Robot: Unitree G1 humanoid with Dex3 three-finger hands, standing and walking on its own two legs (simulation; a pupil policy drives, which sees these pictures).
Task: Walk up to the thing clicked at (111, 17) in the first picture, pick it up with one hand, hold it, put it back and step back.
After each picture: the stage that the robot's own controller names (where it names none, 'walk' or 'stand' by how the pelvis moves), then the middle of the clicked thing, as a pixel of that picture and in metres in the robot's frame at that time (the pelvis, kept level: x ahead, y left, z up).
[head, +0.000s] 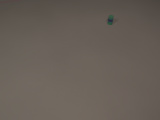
stand; (110, 20) +1.83 -0.45 -0.72
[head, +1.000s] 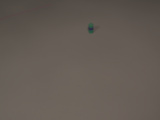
walk; (91, 28) +1.73 -0.05 -0.69
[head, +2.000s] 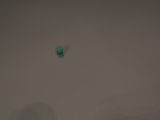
walk; (60, 52) +1.17 +0.26 -0.72
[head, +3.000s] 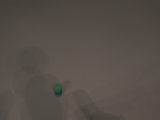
walk; (58, 90) +0.72 +0.18 -0.70
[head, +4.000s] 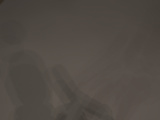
walk; out of the picture +0.40 +0.14 -0.71
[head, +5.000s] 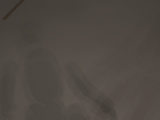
stand; out of the picture +0.33 +0.16 -0.72
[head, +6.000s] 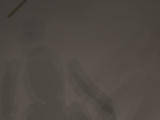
stand; out of the picture +0.33 +0.15 -0.72
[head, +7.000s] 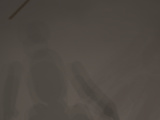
stand; out of the picture +0.34 +0.16 -0.73
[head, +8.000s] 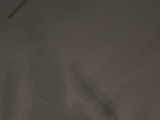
stand; out of the picture +0.33 +0.16 -0.73
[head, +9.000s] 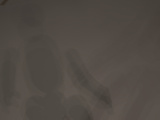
go down; out of the picture +0.33 +0.16 -0.72
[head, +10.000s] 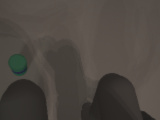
go down; (18, 65) +0.42 +0.19 -0.29
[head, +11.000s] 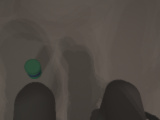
approach; (33, 69) +0.42 +0.17 -0.31
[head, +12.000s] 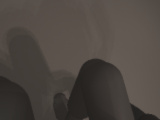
close in; out of the picture +0.41 +0.22 -0.22
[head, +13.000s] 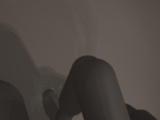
close; out of the picture +0.42 +0.23 -0.22
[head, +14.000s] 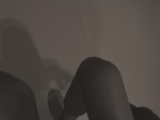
lift; out of the picture +0.38 +0.22 -0.23
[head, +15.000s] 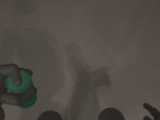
lift; (22, 90) +0.32 +0.18 -0.02
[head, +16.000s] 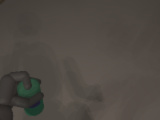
hold; (31, 97) +0.31 +0.17 -0.01
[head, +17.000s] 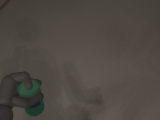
hold; (32, 98) +0.31 +0.17 -0.01
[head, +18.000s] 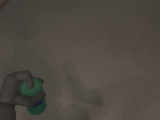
crouch; (34, 97) +0.31 +0.16 -0.01
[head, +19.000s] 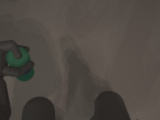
crouch; (21, 65) +0.41 +0.17 -0.09
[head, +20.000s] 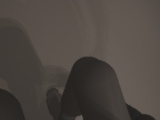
lower; out of the picture +0.43 +0.25 -0.23
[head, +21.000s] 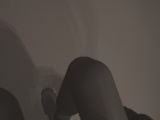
lower; out of the picture +0.43 +0.26 -0.23
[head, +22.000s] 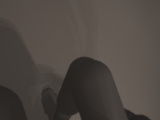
lower; out of the picture +0.43 +0.25 -0.24
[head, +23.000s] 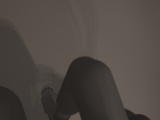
lower; out of the picture +0.43 +0.25 -0.24
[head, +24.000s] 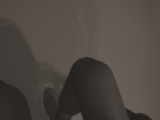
loosen; out of the picture +0.42 +0.23 -0.24
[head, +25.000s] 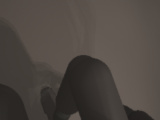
withdraw; out of the picture +0.41 +0.23 -0.24
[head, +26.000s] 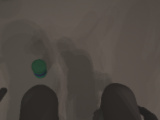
walk; (39, 69) +0.44 +0.17 -0.35
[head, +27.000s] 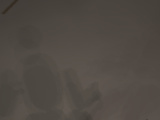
stand; out of the picture +0.35 +0.14 -0.66
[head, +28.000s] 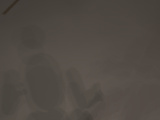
stand; out of the picture +0.36 +0.15 -0.67
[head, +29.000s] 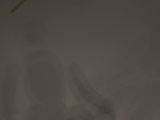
stand; out of the picture +0.37 +0.14 -0.70
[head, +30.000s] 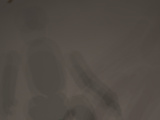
walk; out of the picture +0.38 +0.14 -0.71
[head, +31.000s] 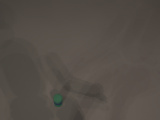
walk; (58, 100) +0.50 +0.12 -0.70
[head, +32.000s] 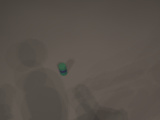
walk; (63, 69) +0.81 +0.19 -0.70
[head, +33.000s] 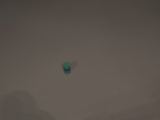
stand; (66, 68) +1.03 +0.14 -0.70
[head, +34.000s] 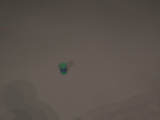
stand; (63, 68) +1.00 +0.16 -0.73
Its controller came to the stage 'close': yes
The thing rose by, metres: 0.71
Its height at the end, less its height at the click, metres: +0.00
